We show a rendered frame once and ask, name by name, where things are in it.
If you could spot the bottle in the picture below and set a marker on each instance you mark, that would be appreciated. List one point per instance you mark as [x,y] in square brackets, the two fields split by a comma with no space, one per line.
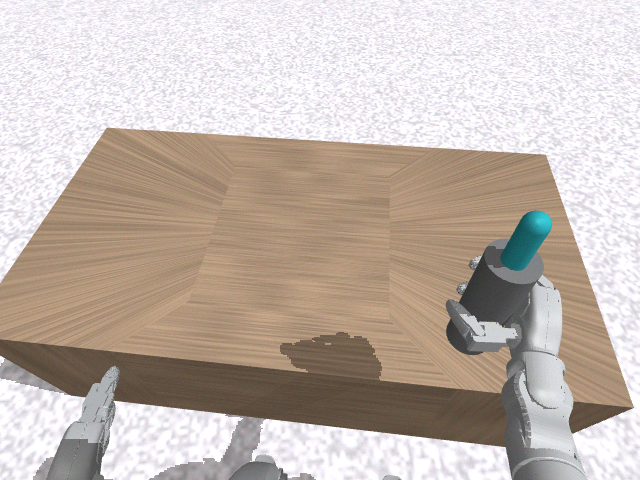
[505,274]

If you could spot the right robot hand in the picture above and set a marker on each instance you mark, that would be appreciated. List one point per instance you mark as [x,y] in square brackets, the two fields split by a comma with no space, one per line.
[535,325]

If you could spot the left robot hand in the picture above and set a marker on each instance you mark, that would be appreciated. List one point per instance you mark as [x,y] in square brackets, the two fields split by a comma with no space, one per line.
[79,455]

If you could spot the right robot arm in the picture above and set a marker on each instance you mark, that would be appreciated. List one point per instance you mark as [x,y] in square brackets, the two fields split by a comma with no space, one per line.
[538,403]

